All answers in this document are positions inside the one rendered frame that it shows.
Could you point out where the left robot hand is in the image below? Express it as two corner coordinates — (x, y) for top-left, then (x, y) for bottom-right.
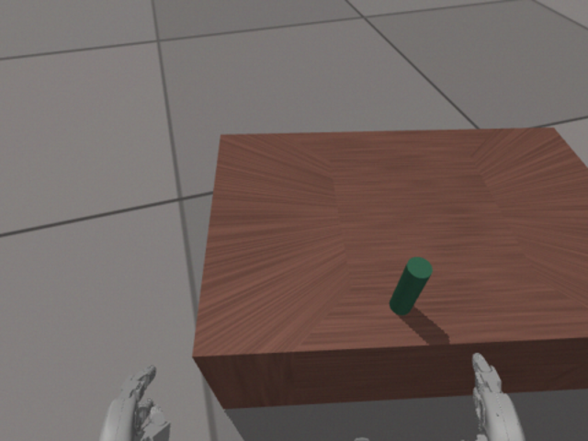
(98, 366), (171, 441)

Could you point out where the right robot hand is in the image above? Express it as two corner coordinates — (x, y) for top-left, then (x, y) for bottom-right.
(461, 353), (526, 441)

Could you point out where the can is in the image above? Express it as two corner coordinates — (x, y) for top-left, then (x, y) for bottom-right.
(390, 257), (433, 315)

